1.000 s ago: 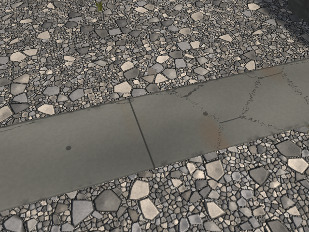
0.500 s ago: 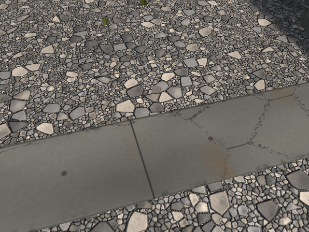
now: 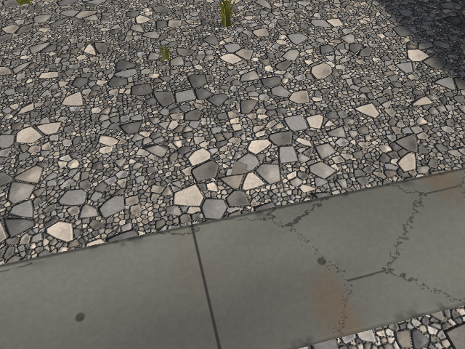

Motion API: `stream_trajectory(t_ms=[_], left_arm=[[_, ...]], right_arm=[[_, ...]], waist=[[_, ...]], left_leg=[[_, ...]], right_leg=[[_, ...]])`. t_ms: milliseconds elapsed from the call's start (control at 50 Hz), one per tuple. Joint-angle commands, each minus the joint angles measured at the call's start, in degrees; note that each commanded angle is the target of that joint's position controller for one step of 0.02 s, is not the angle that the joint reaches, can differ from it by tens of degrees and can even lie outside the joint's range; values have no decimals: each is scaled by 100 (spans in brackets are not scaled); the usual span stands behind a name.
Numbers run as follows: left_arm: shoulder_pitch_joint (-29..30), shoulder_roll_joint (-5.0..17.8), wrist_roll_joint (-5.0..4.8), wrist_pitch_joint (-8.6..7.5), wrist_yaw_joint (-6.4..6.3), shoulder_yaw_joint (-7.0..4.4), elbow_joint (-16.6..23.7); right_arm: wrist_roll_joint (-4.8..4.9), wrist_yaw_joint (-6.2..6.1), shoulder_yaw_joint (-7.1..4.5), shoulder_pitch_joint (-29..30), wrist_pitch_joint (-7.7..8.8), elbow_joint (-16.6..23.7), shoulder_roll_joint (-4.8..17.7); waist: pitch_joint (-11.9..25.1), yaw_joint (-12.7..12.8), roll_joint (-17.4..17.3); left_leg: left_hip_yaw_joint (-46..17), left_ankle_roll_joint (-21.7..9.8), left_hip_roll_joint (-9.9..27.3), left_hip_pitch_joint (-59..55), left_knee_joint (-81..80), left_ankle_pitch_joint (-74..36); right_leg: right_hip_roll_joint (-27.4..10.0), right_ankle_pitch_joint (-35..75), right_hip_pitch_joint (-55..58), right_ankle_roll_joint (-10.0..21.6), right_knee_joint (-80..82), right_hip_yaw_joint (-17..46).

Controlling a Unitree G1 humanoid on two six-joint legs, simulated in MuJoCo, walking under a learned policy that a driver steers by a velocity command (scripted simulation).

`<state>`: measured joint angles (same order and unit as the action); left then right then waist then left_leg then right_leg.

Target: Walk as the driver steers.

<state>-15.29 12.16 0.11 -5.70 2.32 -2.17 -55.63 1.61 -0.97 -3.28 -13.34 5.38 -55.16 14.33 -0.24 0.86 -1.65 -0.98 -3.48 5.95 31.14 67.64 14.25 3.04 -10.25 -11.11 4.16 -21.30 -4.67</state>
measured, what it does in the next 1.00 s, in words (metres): walks ahead: left foot, then right foot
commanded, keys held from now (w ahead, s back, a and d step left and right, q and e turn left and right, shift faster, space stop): w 1.00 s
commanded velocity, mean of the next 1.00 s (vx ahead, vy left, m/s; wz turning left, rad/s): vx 0.49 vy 0.00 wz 0.00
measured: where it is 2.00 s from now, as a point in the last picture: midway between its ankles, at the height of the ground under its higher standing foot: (235, 225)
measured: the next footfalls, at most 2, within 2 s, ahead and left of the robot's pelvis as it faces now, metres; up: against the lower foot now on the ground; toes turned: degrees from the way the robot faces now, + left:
left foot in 0.38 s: +0.38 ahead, +0.16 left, +0.00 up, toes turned +2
right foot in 0.94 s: +0.72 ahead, -0.06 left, +0.00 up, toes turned -2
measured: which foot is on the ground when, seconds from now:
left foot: up 0.00-0.36, down 0.38-0.98, up 1.00-1.00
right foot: down 0.00-0.38, up 0.40-0.92, down 0.94-1.00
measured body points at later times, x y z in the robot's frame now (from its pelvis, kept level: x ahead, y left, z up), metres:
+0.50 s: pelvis +0.27 +0.07 -0.01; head +0.30 +0.08 +0.44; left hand +0.25 +0.31 -0.16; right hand +0.38 -0.17 -0.14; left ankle +0.34 +0.16 -0.74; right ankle +0.13 -0.07 -0.65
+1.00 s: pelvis +0.57 +0.03 -0.02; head +0.59 +0.03 +0.43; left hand +0.78 +0.25 -0.12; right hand +0.47 -0.18 -0.17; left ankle +0.36 +0.16 -0.71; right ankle +0.68 -0.05 -0.74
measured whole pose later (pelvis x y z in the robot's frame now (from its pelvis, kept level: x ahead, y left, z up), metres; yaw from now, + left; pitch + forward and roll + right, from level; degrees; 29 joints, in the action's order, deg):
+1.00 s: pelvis +0.57 +0.03 -0.02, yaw +0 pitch +2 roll +0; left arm 0.9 11.4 2.1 -4.0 2.2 -2.4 -49.2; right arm -4.8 3.9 -1.6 -29.5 5.9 -61.8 8.8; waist -0.1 -3.0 -0.2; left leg 0.0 -1.0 0.0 -1.4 33.9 25.0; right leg 0.7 -6.7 -27.1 5.4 -30.8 -3.7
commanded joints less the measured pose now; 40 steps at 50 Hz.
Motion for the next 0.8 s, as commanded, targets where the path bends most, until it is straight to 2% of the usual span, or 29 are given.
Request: stream_trajectory(t_ms=[20,80,160,240,280,320,340,360,380,400,420,440,460,480,500,520,540,580,620,640,680,720,760,800], left_arm=[[-5,714,22,-99,-96,-110,187],[-321,809,26,-47,-212,-130,104],[-646,874,-40,-23,-278,-154,13],[-1057,882,-78,52,-293,-187,-178],[-1150,916,-96,103,-307,-219,-246],[-1078,1007,-113,145,-314,-265,-248],[-976,1091,-111,162,-317,-289,-225],[-852,1110,-109,190,-314,-290,-200],[-780,982,-79,212,-309,-233,-150],[-2137,-102,1063,-44,185,182,-620],[-2612,-289,862,-208,407,222,-438],[-808,530,424,-247,412,-39,-150],[-369,720,309,-259,293,-85,-19],[-334,853,392,-245,145,-139,-25],[-308,520,506,-221,48,-34,17],[-311,203,536,-158,23,48,36],[-409,50,508,-96,11,64,33],[-339,-21,465,-26,60,107,90],[48,55,480,18,94,113,238],[303,29,484,43,97,124,332],[784,-106,487,108,120,169,510],[1078,-45,460,203,135,147,664],[1343,111,429,264,109,85,798],[1711,146,399,301,67,54,921]], right_arm=[[-54,-32,-148,-261,-76,177,338],[-120,14,-152,484,-62,441,271],[-90,103,-99,1290,-28,668,194],[-44,229,-32,1900,17,884,161],[-18,306,-11,2084,56,1000,179],[-5,354,-35,1967,90,1031,291],[-12,357,-91,1681,107,976,421],[-17,339,-197,1061,119,808,604],[-22,302,-347,-7,119,483,902],[-647,170,-182,-1377,36,125,782],[-659,215,-123,-2251,4,4,798],[-768,157,-181,-2126,55,-172,607],[-537,136,-179,-1173,95,2,631],[-454,101,-82,-729,87,77,362],[-474,96,42,-616,90,19,12],[-551,92,128,-356,74,83,-249],[-579,77,164,-294,97,100,-359],[-589,88,116,-358,202,110,-207],[-710,171,131,-713,269,33,-182],[-725,231,150,-918,279,-16,-195],[-665,369,172,-1281,261,-132,-183],[-611,479,164,-1645,255,-271,-75],[-606,533,153,-1947,261,-399,-20],[-603,519,158,-2177,235,-533,-69]], waist=[[-307,-224,430],[-359,-61,366],[-454,171,431],[-617,368,425],[-656,370,478],[-540,224,600],[-334,42,712],[64,-315,773],[712,-788,721],[2289,-681,-734],[2840,-825,-1527],[760,-1292,-748],[-53,-880,-550],[13,-615,-121],[31,-392,-124],[-80,-183,-43],[-80,-54,47],[-248,-24,-45],[-301,-133,14],[-301,-191,25],[-303,-303,-63],[-356,-355,-182],[-443,-395,-193],[-483,-449,-138]], left_leg=[[-214,54,339,754,-518,-611],[-205,206,322,1260,-1538,-1339],[-10,271,101,1071,-2759,-2051],[65,219,-27,1153,-3395,-1923],[75,115,-76,1129,-3620,-1623],[178,-31,-210,693,-3815,-1194],[311,-124,-380,139,-3858,-1020],[493,-262,-603,-777,-3927,-980],[444,-461,-601,-2288,-3861,-1080],[-922,-1478,526,-4987,-3531,-2143],[-4048,-2444,1543,-7026,-4679,242],[-3834,-1463,1109,-5841,-5389,1992],[-3125,-1112,1091,-4402,-5563,1955],[-2746,-1137,1037,-3629,-5727,1315],[-2216,-1131,957,-3152,-5798,598],[-1931,-1139,955,-2552,-5956,146],[-1687,-1160,866,-2309,-6111,-100],[-1104,-1183,644,-2093,-6274,-416],[-724,-1256,565,-2023,-6253,-1051],[-543,-1286,505,-1941,-6182,-1405],[-179,-1278,324,-1618,-6018,-2086],[-198,-1307,390,-1703,-5944,-2454],[-356,-1317,599,-2456,-5869,-2708],[-444,-1237,758,-3326,-5810,-2808]], right_leg=[[-1519,477,63,865,1561,1467],[-1561,660,391,859,1625,1335],[-1471,751,587,745,1683,1002],[-1634,927,1235,728,1457,876],[-1778,1109,1556,687,1243,881],[-1860,1770,1724,601,925,860],[-1835,2704,1729,538,585,804],[-1686,3768,1641,438,-156,646],[-1379,3946,1065,250,-1403,413],[-714,909,48,8,-2622,208],[389,-2481,-2374,-130,-4150,868],[45,-1951,-3836,190,-5059,1421],[-390,-1334,-3786,353,-5255,1233],[-663,-964,-3217,436,-5017,1231],[-864,-618,-2858,473,-4859,1273],[-1004,-391,-2551,405,-4884,1249],[-1028,-352,-2448,361,-4780,1199],[-1081,-64,-2737,266,-4419,1045],[-1158,757,-3033,119,-3674,865],[-1157,1259,-3007,38,-3229,746],[-997,1993,-2578,-78,-2444,441],[-841,2153,-2387,-135,-2027,358],[-795,2058,-2735,-120,-1656,457],[-762,1820,-3109,-47,-1223,524]])
Keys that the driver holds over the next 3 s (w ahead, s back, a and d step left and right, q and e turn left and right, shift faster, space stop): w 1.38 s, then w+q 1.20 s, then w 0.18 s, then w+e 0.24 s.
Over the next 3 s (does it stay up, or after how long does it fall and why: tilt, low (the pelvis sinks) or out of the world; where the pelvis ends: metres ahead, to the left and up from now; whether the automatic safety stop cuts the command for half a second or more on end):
stays up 1.60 0.37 -0.17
